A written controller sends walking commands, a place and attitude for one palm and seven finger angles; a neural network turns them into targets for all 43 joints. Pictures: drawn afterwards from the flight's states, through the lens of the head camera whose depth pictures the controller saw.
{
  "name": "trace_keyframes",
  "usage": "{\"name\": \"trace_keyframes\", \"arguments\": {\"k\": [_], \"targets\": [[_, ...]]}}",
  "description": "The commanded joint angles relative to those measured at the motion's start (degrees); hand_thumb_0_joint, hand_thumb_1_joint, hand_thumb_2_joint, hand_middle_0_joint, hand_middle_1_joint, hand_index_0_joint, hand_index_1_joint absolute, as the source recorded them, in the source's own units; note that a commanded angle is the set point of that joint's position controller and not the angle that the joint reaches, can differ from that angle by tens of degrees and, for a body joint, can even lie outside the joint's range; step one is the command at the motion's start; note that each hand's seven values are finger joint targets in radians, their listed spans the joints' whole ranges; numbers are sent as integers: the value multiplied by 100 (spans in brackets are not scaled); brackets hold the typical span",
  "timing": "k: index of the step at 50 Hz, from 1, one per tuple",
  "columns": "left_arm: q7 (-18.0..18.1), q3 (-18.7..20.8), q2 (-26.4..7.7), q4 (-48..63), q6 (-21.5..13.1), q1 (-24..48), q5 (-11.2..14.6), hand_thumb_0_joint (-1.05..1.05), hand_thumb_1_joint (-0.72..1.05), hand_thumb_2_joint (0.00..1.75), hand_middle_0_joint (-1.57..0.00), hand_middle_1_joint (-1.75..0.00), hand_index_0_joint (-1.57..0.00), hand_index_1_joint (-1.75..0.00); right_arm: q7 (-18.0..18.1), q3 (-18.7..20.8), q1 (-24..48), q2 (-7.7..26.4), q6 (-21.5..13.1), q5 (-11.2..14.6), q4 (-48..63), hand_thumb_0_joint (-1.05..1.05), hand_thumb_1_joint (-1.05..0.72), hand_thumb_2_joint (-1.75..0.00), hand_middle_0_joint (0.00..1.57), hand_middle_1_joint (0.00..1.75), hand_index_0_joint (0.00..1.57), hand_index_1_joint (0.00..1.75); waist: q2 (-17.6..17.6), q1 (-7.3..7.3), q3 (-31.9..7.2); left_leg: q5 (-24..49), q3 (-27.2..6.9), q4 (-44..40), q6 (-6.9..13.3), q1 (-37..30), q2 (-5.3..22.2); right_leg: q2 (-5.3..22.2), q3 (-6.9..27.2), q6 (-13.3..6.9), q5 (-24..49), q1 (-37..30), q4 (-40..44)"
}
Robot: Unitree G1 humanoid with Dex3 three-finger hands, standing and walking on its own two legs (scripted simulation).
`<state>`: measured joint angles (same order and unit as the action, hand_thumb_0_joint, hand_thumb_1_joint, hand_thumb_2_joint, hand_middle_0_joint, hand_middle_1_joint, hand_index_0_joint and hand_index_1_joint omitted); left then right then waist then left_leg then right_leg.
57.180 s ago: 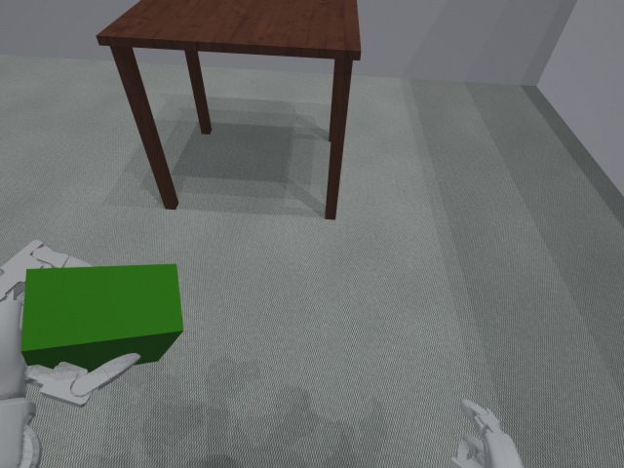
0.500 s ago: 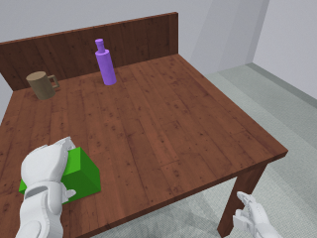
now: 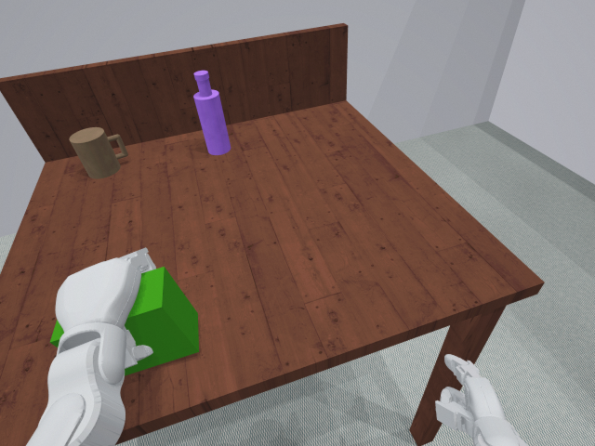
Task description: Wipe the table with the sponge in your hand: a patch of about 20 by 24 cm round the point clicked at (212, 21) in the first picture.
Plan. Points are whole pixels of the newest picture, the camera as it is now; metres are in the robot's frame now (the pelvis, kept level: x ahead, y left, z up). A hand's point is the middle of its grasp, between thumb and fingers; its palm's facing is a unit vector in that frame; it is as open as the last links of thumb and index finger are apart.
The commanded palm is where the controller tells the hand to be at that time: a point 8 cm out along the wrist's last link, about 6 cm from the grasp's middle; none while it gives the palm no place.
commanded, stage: lift the sponge slowly off the table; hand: left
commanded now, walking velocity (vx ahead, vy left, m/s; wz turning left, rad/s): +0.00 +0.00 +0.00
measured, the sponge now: (140, 332) +0.22 +0.26 +0.06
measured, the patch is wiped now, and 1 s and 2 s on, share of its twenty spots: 1.00 1.00 1.00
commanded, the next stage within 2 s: bring the sponge back beside the body in 1.54 s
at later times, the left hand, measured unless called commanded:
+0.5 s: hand (114, 307) +0.21 +0.26 +0.13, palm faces +0.14 -0.13 -0.98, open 10.4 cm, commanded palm +0.18 +0.26 +0.21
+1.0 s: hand (107, 280) +0.22 +0.26 +0.17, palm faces +0.25 -0.16 -0.95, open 10.4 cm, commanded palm +0.18 +0.25 +0.24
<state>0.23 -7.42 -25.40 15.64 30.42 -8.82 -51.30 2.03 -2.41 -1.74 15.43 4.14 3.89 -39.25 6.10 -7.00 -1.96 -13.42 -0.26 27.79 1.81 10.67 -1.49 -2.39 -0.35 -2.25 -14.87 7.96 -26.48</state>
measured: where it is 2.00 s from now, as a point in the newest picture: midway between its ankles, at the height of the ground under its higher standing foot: outside the picture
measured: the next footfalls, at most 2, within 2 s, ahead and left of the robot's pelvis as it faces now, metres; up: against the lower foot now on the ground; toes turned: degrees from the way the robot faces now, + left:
none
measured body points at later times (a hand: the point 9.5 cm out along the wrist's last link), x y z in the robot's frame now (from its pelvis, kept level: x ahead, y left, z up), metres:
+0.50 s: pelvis -0.02 -0.01 +0.00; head -0.05 -0.06 +0.45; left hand +0.20 +0.27 +0.19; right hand +0.24 -0.21 -0.07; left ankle +0.02 +0.10 -0.74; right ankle +0.00 -0.10 -0.74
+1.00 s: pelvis -0.02 -0.01 +0.00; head -0.07 -0.05 +0.45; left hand +0.20 +0.26 +0.22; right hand +0.24 -0.20 -0.06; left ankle +0.02 +0.10 -0.74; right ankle +0.00 -0.10 -0.74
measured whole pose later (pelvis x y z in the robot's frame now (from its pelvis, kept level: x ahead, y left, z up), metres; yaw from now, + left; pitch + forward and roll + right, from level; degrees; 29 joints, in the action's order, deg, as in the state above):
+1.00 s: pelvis -0.02 -0.01 +0.00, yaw +0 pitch -5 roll +0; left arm -3.9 -4.9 -29.6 18.4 31.8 0.4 -46.8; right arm 4.5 -3.3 -0.1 15.6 2.0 4.5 -39.2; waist 6.6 -7.9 -1.5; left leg -10.6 -0.5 26.0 1.2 10.0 -1.4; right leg -2.5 -0.4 -2.7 -12.8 8.0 -26.1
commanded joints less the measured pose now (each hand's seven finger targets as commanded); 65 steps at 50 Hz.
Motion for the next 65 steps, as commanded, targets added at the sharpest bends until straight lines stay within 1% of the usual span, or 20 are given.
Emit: {"name": "trace_keyframes", "arguments": {"k": [1,2,11,19,26,29,31,32,36,37,41,42,51,52,55,56,57,61,62,65], "targets": [[212,905,-1317,1248,-159,1438,-176,0,10,130,-120,-160,-120,-160,-1,149,1751,470,-514,-43,1258,0,-90,-90,20,30,20,30,-280,-68,-881,977,-498,-408,90,-443,22,-4,666,-304,680,-48,529],[193,688,-1061,1270,-145,1461,-176,0,10,130,-120,-160,-120,-160,13,133,1718,417,-538,-52,1331,0,-90,-90,20,30,20,30,-251,-92,-969,1050,-457,-367,113,-452,-14,25,528,-296,742,-93,524],[184,1311,-1686,1197,-101,1381,-85,0,10,130,-120,-160,-120,-160,48,130,1834,488,-549,-61,1195,0,-90,-90,20,30,20,30,-289,-117,-857,1028,-432,-360,76,-445,-27,80,871,-301,785,-115,639],[-80,915,-1402,1075,-126,1763,-39,0,10,130,-120,-160,-120,-160,138,93,1822,462,-636,-56,1226,0,-90,-90,20,30,20,30,-348,-52,-750,877,-412,-354,86,-465,-42,142,721,-248,519,73,732],[-41,1332,-1886,1175,-197,2161,-51,0,10,130,-120,-160,-120,-160,180,88,1902,474,-695,-42,1214,0,-90,-90,20,30,20,30,-181,-138,-857,695,-470,-459,47,-426,-32,134,882,-312,224,-1,724],[-80,1134,-1584,951,-127,2009,43,0,10,130,-120,-160,-120,-160,161,83,1852,450,-674,-44,1216,0,-90,-90,20,30,20,30,-301,-145,-821,806,-429,-436,37,-377,-23,159,689,-278,397,-6,717],[-60,1484,-1996,1074,-106,2144,53,0,10,130,-120,-160,-120,-160,165,80,1909,500,-662,-30,1207,0,-90,-90,20,30,20,30,-223,-147,-857,668,-456,-473,16,-333,-19,155,893,-305,226,-30,720],[-103,1208,-1666,1039,-71,2154,100,0,10,130,-120,-160,-120,-160,181,55,1908,447,-641,-25,1292,0,-90,-90,20,30,20,30,-298,-132,-854,656,-400,-441,32,-278,-36,181,722,-276,239,-43,709],[-132,1313,-1865,1240,-53,2388,125,0,10,130,-120,-160,-120,-160,186,66,1964,477,-657,16,1266,0,-90,-90,20,30,20,30,-99,-100,-847,567,-454,-499,12,-350,-18,148,825,-293,115,57,710],[-175,982,-1477,1230,-38,2364,158,0,10,130,-120,-160,-120,-160,185,38,1963,415,-670,5,1352,0,-90,-90,20,30,20,30,-114,-103,-858,592,-417,-476,23,-321,-26,171,650,-282,175,41,684],[-156,1379,-1964,1327,-34,2466,155,0,10,130,-120,-160,-120,-160,212,69,1924,479,-676,10,1282,0,-90,-90,20,30,20,30,-281,-104,-873,543,-482,-501,17,-357,6,151,822,-294,93,61,697],[-177,1111,-1670,1265,-17,2621,145,0,10,130,-120,-160,-120,-160,230,29,1924,432,-668,-2,1338,0,-90,-90,20,30,20,30,-300,-92,-884,572,-438,-476,26,-315,-12,168,679,-288,156,52,682],[-112,1270,-1844,1485,99,2847,231,0,10,130,-120,-160,-120,-160,222,41,1977,449,-641,62,1341,0,-90,-90,20,30,20,30,-199,-121,-926,537,-500,-626,-19,-387,30,109,751,-318,130,31,660],[-143,982,-1486,1445,127,2894,298,0,10,130,-120,-160,-120,-160,227,11,1995,386,-644,60,1421,0,-90,-90,20,30,20,30,-146,-115,-875,509,-459,-611,-12,-319,29,145,604,-307,159,30,658],[-135,1050,-1614,1253,192,3146,300,0,10,130,-120,-160,-120,-160,242,12,1938,428,-589,91,1329,0,-90,-90,20,30,20,30,-286,-72,-908,462,-464,-641,-30,-325,29,152,605,-268,138,72,689],[-103,1362,-1965,1342,208,3093,288,0,10,130,-120,-160,-120,-160,254,38,1950,454,-615,92,1331,0,-90,-90,20,30,20,30,-206,-114,-932,421,-490,-660,-23,-329,47,113,729,-310,61,34,668],[-145,997,-1534,1366,239,3132,332,0,10,130,-120,-160,-120,-160,251,-11,1985,396,-614,89,1464,0,-90,-90,20,30,20,30,-280,-121,-1019,502,-458,-629,-15,-281,23,149,570,-298,175,-58,624],[-136,1348,-1985,1358,325,3207,318,0,10,130,-120,-160,-120,-160,241,20,1951,475,-574,90,1352,0,-90,-90,20,30,20,30,-160,-126,-1028,568,-483,-632,-39,-308,52,123,723,-323,234,-41,611],[-173,1085,-1638,1466,342,3187,377,0,10,130,-120,-160,-120,-160,231,-13,1996,404,-568,108,1483,0,-90,-90,20,30,20,30,-183,-135,-1105,635,-456,-605,-17,-303,25,143,579,-304,306,-113,605],[-188,1106,-1710,1408,377,3285,392,0,10,130,-120,-160,-120,-160,223,-9,1962,420,-545,115,1426,0,-90,-90,20,30,20,30,-229,-117,-1087,718,-471,-578,-23,-359,40,156,594,-282,372,-13,614]]}}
